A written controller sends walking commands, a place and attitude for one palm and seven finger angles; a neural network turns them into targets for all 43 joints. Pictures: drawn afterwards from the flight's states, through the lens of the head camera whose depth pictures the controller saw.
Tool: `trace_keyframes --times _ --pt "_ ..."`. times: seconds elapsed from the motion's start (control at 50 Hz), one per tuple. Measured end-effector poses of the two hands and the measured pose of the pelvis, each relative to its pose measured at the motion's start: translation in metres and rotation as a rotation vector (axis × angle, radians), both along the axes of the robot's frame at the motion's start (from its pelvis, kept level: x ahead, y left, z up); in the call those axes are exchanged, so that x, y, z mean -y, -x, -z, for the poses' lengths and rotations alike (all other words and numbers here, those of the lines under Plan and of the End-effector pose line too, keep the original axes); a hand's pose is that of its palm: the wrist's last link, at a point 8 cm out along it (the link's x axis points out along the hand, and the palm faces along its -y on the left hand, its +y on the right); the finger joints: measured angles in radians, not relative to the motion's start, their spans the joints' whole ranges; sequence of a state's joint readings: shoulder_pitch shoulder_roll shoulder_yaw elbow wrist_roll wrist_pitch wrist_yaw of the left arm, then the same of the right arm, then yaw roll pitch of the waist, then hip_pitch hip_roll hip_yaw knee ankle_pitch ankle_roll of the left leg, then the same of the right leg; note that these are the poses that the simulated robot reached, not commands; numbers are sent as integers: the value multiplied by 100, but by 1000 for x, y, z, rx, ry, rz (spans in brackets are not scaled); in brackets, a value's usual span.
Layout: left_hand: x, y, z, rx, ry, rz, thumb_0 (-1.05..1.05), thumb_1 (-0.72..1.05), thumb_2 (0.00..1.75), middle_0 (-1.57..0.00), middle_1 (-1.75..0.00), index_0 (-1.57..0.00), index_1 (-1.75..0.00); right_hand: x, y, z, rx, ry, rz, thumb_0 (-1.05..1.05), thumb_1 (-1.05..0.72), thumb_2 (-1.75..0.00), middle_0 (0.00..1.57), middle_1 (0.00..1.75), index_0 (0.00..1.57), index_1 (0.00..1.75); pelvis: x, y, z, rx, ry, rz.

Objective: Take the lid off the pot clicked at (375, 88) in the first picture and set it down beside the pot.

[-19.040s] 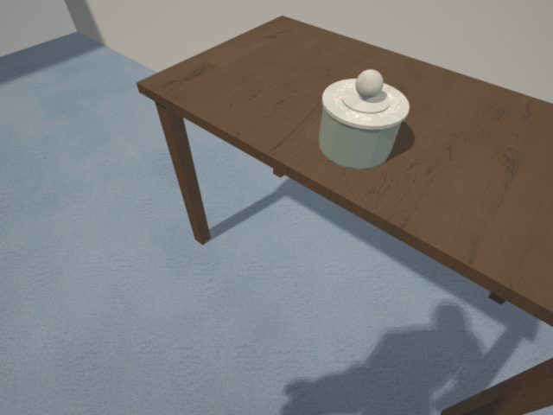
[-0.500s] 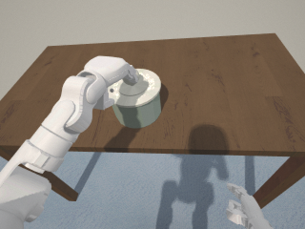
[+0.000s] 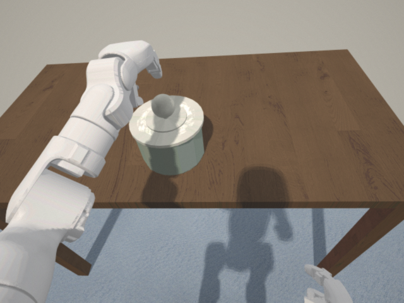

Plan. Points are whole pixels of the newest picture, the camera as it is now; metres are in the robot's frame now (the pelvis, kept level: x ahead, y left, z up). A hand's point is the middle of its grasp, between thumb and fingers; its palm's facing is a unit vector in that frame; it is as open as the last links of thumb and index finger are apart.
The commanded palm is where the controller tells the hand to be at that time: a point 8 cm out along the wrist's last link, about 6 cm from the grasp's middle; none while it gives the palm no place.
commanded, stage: move the open hand above the knob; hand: left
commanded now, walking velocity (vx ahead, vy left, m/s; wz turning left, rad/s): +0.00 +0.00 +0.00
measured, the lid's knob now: (163, 106) +0.49 +0.10 +0.14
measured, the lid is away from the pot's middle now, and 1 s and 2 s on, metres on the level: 0.00 0.00 0.01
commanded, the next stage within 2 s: lower the open fingers around the knob in 0.94 s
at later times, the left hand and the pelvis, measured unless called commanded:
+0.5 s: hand (158, 71) +0.47 +0.09 +0.24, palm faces -0.12 -0.08 -0.99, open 10.3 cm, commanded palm +0.44 +0.11 +0.29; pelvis +0.01 +0.02 +0.00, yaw -1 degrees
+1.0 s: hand (156, 89) +0.45 +0.10 +0.21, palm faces -0.15 -0.04 -0.99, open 10.3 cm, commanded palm +0.44 +0.11 +0.29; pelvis +0.01 +0.01 +0.00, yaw +0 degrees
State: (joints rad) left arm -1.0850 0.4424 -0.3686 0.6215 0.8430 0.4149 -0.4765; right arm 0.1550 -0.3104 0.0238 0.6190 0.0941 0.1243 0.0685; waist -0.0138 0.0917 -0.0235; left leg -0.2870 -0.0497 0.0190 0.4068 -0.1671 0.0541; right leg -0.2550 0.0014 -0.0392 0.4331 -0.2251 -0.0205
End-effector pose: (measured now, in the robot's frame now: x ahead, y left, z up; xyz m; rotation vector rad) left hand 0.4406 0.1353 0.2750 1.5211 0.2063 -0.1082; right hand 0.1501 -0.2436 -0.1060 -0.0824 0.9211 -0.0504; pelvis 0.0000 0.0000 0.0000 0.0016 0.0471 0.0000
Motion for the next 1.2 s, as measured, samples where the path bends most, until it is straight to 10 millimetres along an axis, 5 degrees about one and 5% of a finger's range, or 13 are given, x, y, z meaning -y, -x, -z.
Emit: trace_keyframes --times 0.06,0.12,0.22,0.38,0.54,0.68,0.86,1.0,1.14,1.2 --pt "28 9 26 -64 -37 144 0 -38 157 -84 -9 -83 -8 -4 3 4 -9 7 -1 1 -91 -90 20 30 20 30 -5 -1 0 12 3 -3" --pt "39 7 13 -19 -23 228 0 -38 157 -84 -9 -84 -8 -9 4 5 15 23 15 1 -91 -90 20 30 20 30 -9 -1 0 20 3 6" --pt "24 -22 -27 87 87 96 1 -38 157 -84 -9 -85 -9 -20 15 7 -17 2 30 1 -91 -90 20 30 20 30 -12 -3 0 -8 -2 19" --pt "29 -11 21 -22 -8 160 0 -37 157 -84 -9 -84 -8 -26 25 18 -83 -28 29 1 -91 -90 20 30 20 30 -21 -12 0 -12 4 16" --pt "30 -22 -21 107 95 133 0 -38 157 -85 -9 -85 -9 -32 6 9 -32 -17 1 1 -91 -90 20 30 20 30 -22 -10 0 -18 1 19" --pt "32 -1 13 56 1 179 0 -38 157 -84 -9 -84 -8 -33 -12 4 -7 -42 -20 1 -91 -90 20 30 20 30 -22 -11 0 -10 3 7" --pt "32 -6 -19 133 63 133 0 -38 157 -85 -9 -85 -9 -37 -28 -3 34 -32 -60 1 -91 -90 20 30 20 30 -14 -5 0 -8 -1 3" --pt "35 0 9 51 12 135 0 -38 157 -85 -9 -85 -9 -30 -22 1 1 -41 -50 1 -91 -90 20 30 20 30 -9 -6 0 -3 0 -3" --pt "33 -12 -11 64 51 108 0 -38 157 -85 -9 -85 -9 -20 -12 4 -7 -14 -22 1 -91 -90 20 30 20 30 -4 -7 -1 0 -2 3" --pt "24 -18 -3 25 70 57 0 -38 157 -85 -9 -85 -9 -13 -5 5 -30 -12 -6 1 -91 -90 20 30 20 30 -2 -9 -1 -10 -4 8"
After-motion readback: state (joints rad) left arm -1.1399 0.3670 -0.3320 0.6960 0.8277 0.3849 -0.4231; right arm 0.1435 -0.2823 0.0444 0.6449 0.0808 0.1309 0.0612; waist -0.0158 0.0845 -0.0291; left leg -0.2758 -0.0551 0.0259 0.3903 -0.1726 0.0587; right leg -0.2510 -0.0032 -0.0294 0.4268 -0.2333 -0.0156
